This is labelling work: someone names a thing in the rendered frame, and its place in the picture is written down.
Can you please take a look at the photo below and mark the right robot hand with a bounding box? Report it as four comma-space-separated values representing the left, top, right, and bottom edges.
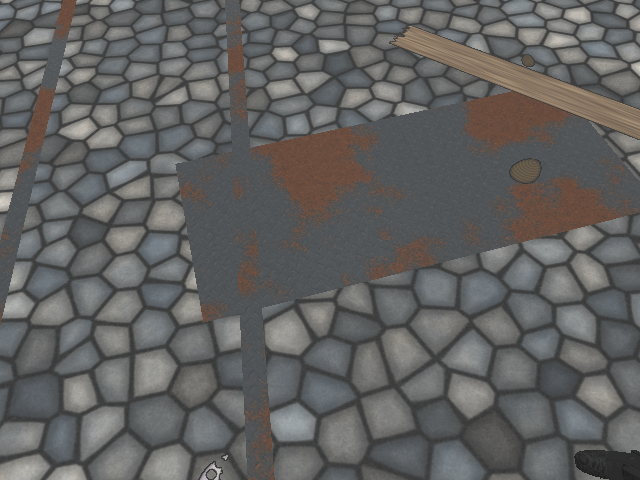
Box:
574, 450, 640, 480

